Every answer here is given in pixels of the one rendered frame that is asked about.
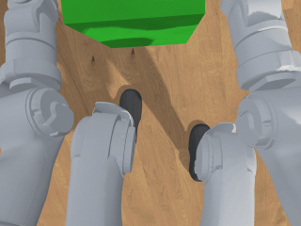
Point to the robot shin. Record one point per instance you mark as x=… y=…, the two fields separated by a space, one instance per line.
x=230 y=127
x=100 y=107

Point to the robot left forearm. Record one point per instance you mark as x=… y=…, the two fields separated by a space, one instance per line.
x=30 y=43

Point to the right robot upper arm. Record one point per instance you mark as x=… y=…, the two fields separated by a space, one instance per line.
x=270 y=121

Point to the right robot shin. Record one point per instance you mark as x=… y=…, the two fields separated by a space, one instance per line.
x=230 y=127

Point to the carton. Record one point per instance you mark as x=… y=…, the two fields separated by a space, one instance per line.
x=134 y=23

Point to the left robot upper arm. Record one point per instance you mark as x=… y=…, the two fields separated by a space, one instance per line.
x=33 y=124

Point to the left robot shin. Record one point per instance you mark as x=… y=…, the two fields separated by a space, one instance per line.
x=100 y=107

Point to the robot right forearm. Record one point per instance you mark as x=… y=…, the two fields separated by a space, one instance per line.
x=260 y=40

